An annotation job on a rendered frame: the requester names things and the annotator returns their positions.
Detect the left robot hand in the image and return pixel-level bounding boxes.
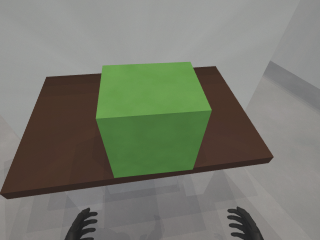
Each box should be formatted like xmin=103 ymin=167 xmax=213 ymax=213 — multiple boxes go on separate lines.
xmin=64 ymin=208 xmax=98 ymax=240

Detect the table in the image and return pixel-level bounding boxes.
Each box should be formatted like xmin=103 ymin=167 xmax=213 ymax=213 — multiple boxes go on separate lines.
xmin=0 ymin=66 xmax=274 ymax=199

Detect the right robot hand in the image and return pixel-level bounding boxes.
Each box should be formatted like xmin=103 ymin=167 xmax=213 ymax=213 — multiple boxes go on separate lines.
xmin=227 ymin=206 xmax=264 ymax=240

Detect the carton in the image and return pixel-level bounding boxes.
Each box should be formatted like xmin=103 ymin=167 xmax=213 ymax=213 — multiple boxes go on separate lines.
xmin=96 ymin=62 xmax=212 ymax=178

